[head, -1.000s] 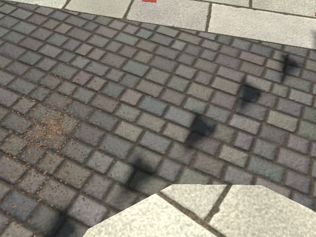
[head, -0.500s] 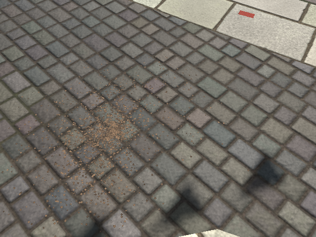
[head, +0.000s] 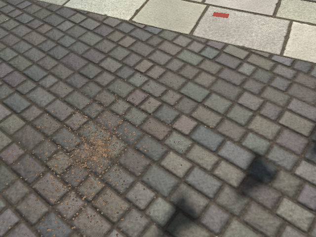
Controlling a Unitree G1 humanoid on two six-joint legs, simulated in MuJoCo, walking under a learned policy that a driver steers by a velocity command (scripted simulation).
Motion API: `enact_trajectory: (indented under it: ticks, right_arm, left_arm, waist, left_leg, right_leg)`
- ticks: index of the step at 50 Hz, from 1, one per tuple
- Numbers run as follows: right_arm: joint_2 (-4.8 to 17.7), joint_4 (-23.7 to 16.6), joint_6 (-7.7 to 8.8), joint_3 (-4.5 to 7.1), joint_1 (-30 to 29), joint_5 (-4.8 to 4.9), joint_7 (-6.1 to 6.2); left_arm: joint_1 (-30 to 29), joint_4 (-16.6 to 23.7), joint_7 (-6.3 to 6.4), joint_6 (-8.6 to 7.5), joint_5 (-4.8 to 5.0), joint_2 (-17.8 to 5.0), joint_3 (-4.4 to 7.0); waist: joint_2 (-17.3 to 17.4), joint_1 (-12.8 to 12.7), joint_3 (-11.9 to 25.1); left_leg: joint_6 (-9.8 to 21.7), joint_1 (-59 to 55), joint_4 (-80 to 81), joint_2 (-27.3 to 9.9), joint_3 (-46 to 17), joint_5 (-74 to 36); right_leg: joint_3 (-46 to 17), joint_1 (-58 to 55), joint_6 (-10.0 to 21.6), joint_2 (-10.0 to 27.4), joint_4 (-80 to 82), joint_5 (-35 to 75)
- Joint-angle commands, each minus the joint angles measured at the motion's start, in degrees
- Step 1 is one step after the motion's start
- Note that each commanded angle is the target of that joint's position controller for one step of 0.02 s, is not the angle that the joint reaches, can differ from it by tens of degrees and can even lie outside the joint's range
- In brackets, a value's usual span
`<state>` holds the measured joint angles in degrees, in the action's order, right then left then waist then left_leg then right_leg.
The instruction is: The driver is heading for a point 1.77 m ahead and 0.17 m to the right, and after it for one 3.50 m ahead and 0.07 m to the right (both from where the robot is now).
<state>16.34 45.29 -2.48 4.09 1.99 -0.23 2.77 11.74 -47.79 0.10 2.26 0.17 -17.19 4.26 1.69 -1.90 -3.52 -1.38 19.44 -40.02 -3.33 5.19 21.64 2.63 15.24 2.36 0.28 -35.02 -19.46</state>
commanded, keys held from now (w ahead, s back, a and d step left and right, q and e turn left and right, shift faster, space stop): e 0.20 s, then w+e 0.22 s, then w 0.30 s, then w+q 0.28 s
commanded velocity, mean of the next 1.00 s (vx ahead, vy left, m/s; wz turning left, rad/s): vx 0.29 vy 0.00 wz -0.27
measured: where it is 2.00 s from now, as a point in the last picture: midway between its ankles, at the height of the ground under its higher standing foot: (210, 167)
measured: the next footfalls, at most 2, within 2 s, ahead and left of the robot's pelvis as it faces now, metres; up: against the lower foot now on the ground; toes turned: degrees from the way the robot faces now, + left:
left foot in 0.44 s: +0.11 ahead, +0.12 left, +0.00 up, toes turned -19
right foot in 0.86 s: +0.28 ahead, -0.24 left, +0.00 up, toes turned -19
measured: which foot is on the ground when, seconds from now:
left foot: up 0.00-0.42, down 0.44-0.86, up 0.88-1.00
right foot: down 0.00-0.44, up 0.46-0.84, down 0.86-1.00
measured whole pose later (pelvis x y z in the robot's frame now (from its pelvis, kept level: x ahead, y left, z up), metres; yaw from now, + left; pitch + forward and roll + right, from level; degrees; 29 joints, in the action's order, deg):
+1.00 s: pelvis +0.24 -0.11 +0.01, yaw -15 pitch +1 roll +0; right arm 17.5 49.5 3.8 3.3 19.7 2.2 0.3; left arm 9.4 -41.9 -1.1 -4.9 -0.4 -14.7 2.9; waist 2.2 1.4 -2.3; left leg 1.2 24.1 -65.8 -3.9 -2.6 20.2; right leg 4.8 16.6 1.8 -0.1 -26.0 -10.5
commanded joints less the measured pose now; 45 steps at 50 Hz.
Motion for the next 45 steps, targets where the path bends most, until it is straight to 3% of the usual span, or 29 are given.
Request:
enact_trajectory:
  ticks: [1, 2, 3, 4, 6, 10, 11, 13, 16, 18, 20, 21, 22, 23, 24, 25, 26, 29, 34, 37, 40, 41, 42, 43, 44, 45]
  right_arm:
    - [5.39, -6.25, 1.17, 1.74, -6.90, 0.00, 0.52]
    - [6.07, -5.21, 1.27, 2.16, -5.20, 0.46, 0.41]
    - [6.43, -3.88, 1.35, 2.52, -3.57, 0.33, 0.63]
    - [7.18, -3.40, 1.40, 2.82, -3.16, -0.01, 0.85]
    - [5.88, -3.00, 1.79, 2.68, -2.14, 0.33, 0.57]
    - [4.90, -2.99, 2.32, 2.30, -2.91, 0.73, 0.37]
    - [4.97, -2.88, 2.50, 2.25, -2.63, 0.78, 0.08]
    - [5.27, -3.16, 3.13, 2.17, -3.88, 1.13, -0.73]
    - [6.17, -3.62, 5.04, 2.21, -4.01, 1.49, -1.97]
    - [6.52, -3.14, 6.48, 2.31, -2.18, 1.83, -2.64]
    - [6.32, -1.50, 7.61, 2.52, 2.57, 2.20, -2.96]
    - [7.05, -0.36, 7.91, 2.92, 5.94, 2.15, -2.75]
    - [9.20, 1.06, 8.14, 3.45, 12.34, 1.40, -2.37]
    - [12.73, 1.84, 8.06, 3.67, 16.76, -0.13, -2.16]
    - [14.09, 1.88, 8.56, 4.00, 15.40, -1.37, -2.93]
    - [9.54, 0.80, 8.90, 2.82, 12.03, -0.25, -2.95]
    - [7.03, 0.54, 8.96, 2.04, 10.75, 0.50, -2.82]
    - [6.75, 1.19, 8.88, 1.51, 13.05, 0.41, -2.39]
    - [8.60, 2.52, 8.38, 1.56, 16.52, 1.17, -2.24]
    - [9.99, 3.51, 7.83, 1.60, 19.80, 1.70, -2.55]
    - [11.16, 4.03, 6.98, 1.68, 20.18, 2.29, -2.61]
    - [11.66, 3.83, 6.77, 1.70, 19.14, 2.40, -2.49]
    - [10.75, 3.67, 6.71, 1.30, 19.22, 2.17, -2.45]
    - [7.92, 2.32, 6.91, 0.11, 18.47, 1.05, -2.51]
    - [0.08, 0.36, 7.59, -2.07, 24.87, 1.05, -2.41]
    - [5.29, 1.35, 8.27, -0.80, 23.17, 2.61, -2.33]
  left_arm:
    - [3.33, 4.14, -0.02, -2.83, -2.46, -13.79, 2.82]
    - [0.88, 4.40, 0.20, -3.72, -1.55, -12.46, 2.68]
    - [-1.34, 4.82, 0.55, -3.88, -0.22, -11.29, 2.56]
    - [-2.41, 5.12, 1.00, -3.78, 0.75, -9.85, 2.09]
    - [-1.08, 5.16, 1.60, -3.23, 0.77, -8.76, 1.71]
    - [0.33, 5.38, 2.20, -2.33, 0.77, -10.11, 2.34]
    - [0.72, 5.34, 2.31, -2.14, 1.04, -10.23, 2.48]
    - [0.40, 5.56, 2.26, -2.12, 1.34, -10.32, 2.52]
    - [-0.58, 6.07, 1.85, -2.41, 0.93, -10.86, 2.52]
    - [-1.15, 6.51, 1.52, -2.49, 0.93, -10.71, 2.37]
    - [-3.10, 7.41, 1.46, -2.34, 1.13, -9.67, 1.85]
    - [-3.51, 7.92, 1.49, -2.43, 1.04, -8.12, 1.35]
    - [-3.61, 8.42, 1.42, -2.74, 0.72, -4.46, 0.23]
    - [-2.86, 9.71, 1.30, -3.32, 1.04, -0.88, -0.70]
    - [-3.96, 11.80, 1.31, -4.16, 1.86, -4.82, 0.13]
    - [-2.85, 10.41, 1.16, -4.52, 1.92, -8.10, 0.97]
    - [-1.47, 8.95, 0.89, -4.76, 1.45, -8.39, 1.29]
    - [-4.63, 9.41, -0.08, -6.06, 0.69, -5.72, 0.77]
    - [-11.70, 12.55, -1.17, -6.66, 0.43, -1.06, -1.25]
    - [-14.94, 13.94, -1.95, -6.91, 0.94, -1.32, -1.45]
    - [-12.57, 14.30, -2.40, -7.35, 1.49, -4.06, -0.40]
    - [-8.05, 13.16, -2.18, -7.42, 1.40, -5.56, 0.46]
    - [-0.09, 10.68, -1.64, -7.30, 1.25, -7.97, 1.90]
    - [10.01, 8.83, -0.85, -7.04, 0.61, -11.05, 3.11]
    - [15.05, 7.71, -0.59, -6.54, -0.74, -16.58, 4.15]
    - [14.75, 7.68, -0.77, -6.64, -0.85, -11.11, 2.65]
  waist:
    - [-11.73, -1.68, 5.40]
    - [-8.99, 0.10, 5.14]
    - [-6.64, 1.08, 5.06]
    - [-6.72, 1.39, 5.43]
    - [-7.34, 1.49, 7.43]
    - [-7.99, 0.33, 7.39]
    - [-8.22, 0.03, 7.96]
    - [-10.08, -1.04, 5.63]
    - [-11.87, -1.28, 3.50]
    - [-11.56, -0.51, 3.86]
    - [-10.36, 2.65, 3.92]
    - [-8.74, 4.34, 4.41]
    - [-3.37, 6.39, 7.23]
    - [7.95, 5.74, 8.04]
    - [11.14, 4.61, 2.42]
    - [7.92, 3.65, -1.81]
    - [7.26, 3.08, -2.82]
    - [5.04, 4.39, -2.12]
    - [5.00, 6.71, -1.21]
    - [5.17, 7.78, -1.67]
    - [6.24, 4.22, -1.31]
    - [5.89, 0.93, 1.10]
    - [4.26, -3.09, 6.19]
    - [1.36, -7.83, 14.13]
    - [-15.81, -5.26, 24.33]
    - [-14.75, -6.41, 23.70]
  left_leg:
    - [-1.39, 16.74, -24.97, 4.39, -8.16, 17.18]
    - [-0.96, 17.71, -26.33, 3.06, -9.53, 12.18]
    - [-1.20, 18.37, -25.12, 2.45, -9.68, 8.22]
    - [-1.71, 18.19, -23.99, 1.86, -10.11, 5.25]
    - [-2.81, 15.59, -23.43, 2.98, -9.62, 1.53]
    - [-4.01, 14.35, -12.65, 3.79, -9.70, -0.95]
    - [-4.07, 13.05, -9.57, 3.78, -9.70, -1.84]
    - [-3.72, 10.78, -3.84, 3.91, -9.47, -2.81]
    - [-2.47, 6.55, 3.17, 4.56, -9.21, -1.41]
    - [-1.31, 1.24, 7.62, 5.20, -8.61, -1.81]
    - [0.13, -7.66, 16.36, 5.38, -7.37, -7.86]
    - [1.15, -14.18, 19.41, 3.97, -7.83, -9.31]
    - [3.65, -23.28, 21.26, -4.01, -15.31, -4.97]
    - [9.43, -28.62, 27.02, -14.29, -33.17, 9.07]
    - [15.56, -22.52, 30.97, -20.50, -45.86, 20.23]
    - [15.48, -20.53, 31.63, -18.30, -41.39, 21.96]
    - [13.24, -20.38, 31.57, -14.73, -35.12, 17.21]
    - [11.18, -20.05, 32.43, -10.82, -23.90, 0.81]
    - [11.50, -16.06, 33.33, -7.99, -13.26, -13.91]
    - [11.42, -14.20, 32.58, -9.11, -12.09, -17.43]
    - [10.41, -15.85, 29.38, -11.78, -14.15, -24.81]
    - [9.26, -15.26, 24.58, -11.06, -12.83, -33.16]
    - [7.72, -12.88, 15.01, -8.22, -10.38, -39.86]
    - [5.41, -3.12, 0.08, -5.35, -8.53, -31.12]
    - [1.75, 15.75, -21.87, 3.38, -5.34, 1.14]
    - [2.05, 19.97, -30.80, 3.10, -12.94, 10.64]
  right_leg:
    - [-30.92, -10.05, 17.88, 21.10, 18.24, 34.08]
    - [-25.90, -11.42, 14.67, 17.69, 16.83, 32.14]
    - [-22.84, -12.33, 11.79, 15.12, 16.03, 30.68]
    - [-21.71, -13.17, 10.52, 14.16, 15.76, 31.65]
    - [-20.24, -13.76, 10.50, 12.37, 15.42, 34.74]
    - [-21.28, -15.64, 10.59, 11.21, 15.50, 29.89]
    - [-22.04, -14.99, 10.66, 10.64, 16.69, 20.84]
    - [-25.02, -10.78, 10.88, 9.72, 20.33, -0.67]
    - [-28.66, -6.61, 11.07, 9.38, 21.47, -9.54]
    - [-30.18, -4.15, 10.66, 8.70, 20.45, -10.30]
    - [-30.54, 0.34, 8.83, 6.29, 17.68, -12.14]
    - [-29.38, 4.46, 7.01, 4.11, 14.30, -13.11]
    - [-24.13, 11.35, 4.02, 0.69, 2.98, -15.75]
    - [-13.47, 22.33, 0.98, -6.73, -13.10, -16.52]
    - [-13.54, 30.11, 0.59, -3.38, -21.47, -15.80]
    - [-14.20, 32.16, 0.20, -0.72, -25.13, -10.80]
    - [-13.37, 32.12, -0.31, -0.07, -26.03, -6.58]
    - [-10.80, 31.34, -1.40, 1.82, -23.55, 3.50]
    - [-3.13, 23.52, -3.93, 3.34, -7.78, 12.85]
    - [-1.00, 16.67, -3.41, 1.82, -0.37, 14.06]
    - [-1.92, 10.21, -0.99, 0.60, 4.61, 12.83]
    - [-1.38, 3.13, 0.28, -0.46, 6.82, 13.48]
    - [-0.82, -8.37, 1.78, -1.36, 8.05, 13.85]
    - [-7.48, -24.72, 4.49, 5.90, 6.08, 11.81]
    - [-33.82, -41.55, 12.08, 22.85, 11.46, -2.66]
    - [-43.12, -36.21, 12.84, 23.70, 18.49, -9.61]
Over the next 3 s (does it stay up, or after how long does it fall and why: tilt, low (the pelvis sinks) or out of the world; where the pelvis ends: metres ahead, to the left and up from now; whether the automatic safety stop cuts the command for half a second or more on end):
stays up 1.00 -0.12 0.02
